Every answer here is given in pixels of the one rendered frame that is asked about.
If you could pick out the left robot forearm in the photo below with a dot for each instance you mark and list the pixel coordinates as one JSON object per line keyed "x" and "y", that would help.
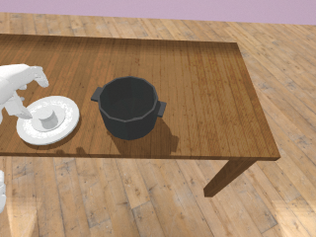
{"x": 6, "y": 93}

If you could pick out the knob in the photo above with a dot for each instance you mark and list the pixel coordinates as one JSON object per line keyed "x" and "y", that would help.
{"x": 45, "y": 114}

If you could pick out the robot left hand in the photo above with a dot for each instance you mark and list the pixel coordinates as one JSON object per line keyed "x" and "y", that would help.
{"x": 19, "y": 75}

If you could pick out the pot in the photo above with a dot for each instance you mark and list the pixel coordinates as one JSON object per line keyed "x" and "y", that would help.
{"x": 129, "y": 107}

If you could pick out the lid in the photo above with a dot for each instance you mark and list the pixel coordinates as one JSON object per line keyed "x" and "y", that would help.
{"x": 36, "y": 132}

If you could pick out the table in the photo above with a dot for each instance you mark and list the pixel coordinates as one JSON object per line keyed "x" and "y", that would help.
{"x": 212, "y": 109}

